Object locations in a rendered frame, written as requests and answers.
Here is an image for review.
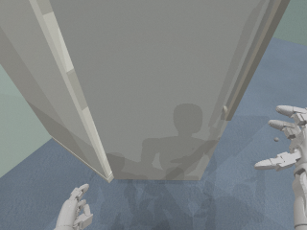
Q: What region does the right robot forearm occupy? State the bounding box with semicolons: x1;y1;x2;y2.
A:
292;163;307;230

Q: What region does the right robot hand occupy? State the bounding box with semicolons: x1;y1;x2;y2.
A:
254;105;307;172

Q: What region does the fridge door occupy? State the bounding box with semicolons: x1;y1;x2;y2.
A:
49;0;276;181

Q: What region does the left robot hand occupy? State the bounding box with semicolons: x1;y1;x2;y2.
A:
56;183;93;230

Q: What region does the handle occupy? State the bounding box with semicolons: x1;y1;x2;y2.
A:
223;0;291;121

